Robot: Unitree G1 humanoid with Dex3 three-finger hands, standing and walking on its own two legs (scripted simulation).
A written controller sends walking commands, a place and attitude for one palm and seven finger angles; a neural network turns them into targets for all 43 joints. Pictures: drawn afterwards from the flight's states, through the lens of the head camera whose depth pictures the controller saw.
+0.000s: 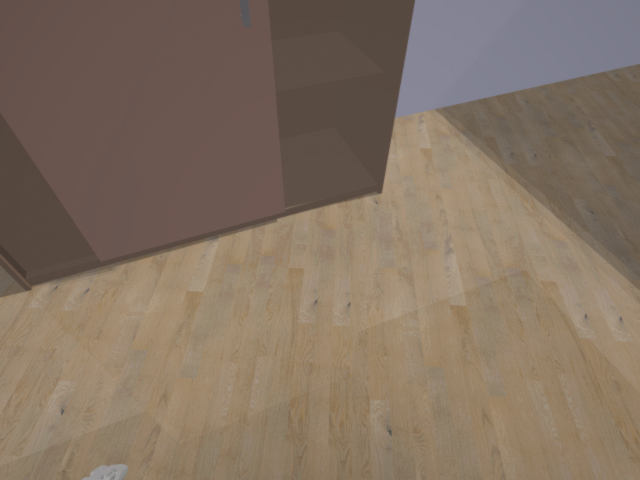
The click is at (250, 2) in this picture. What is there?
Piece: wardrobe's sliding door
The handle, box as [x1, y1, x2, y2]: [240, 0, 250, 27]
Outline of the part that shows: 240,0 241,19 244,27 250,26 247,0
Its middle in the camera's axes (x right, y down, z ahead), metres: -0.21 -0.69 +0.97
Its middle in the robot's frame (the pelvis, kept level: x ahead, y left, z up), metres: +1.21 +0.28 +0.21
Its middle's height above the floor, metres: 0.98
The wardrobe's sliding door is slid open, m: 0.47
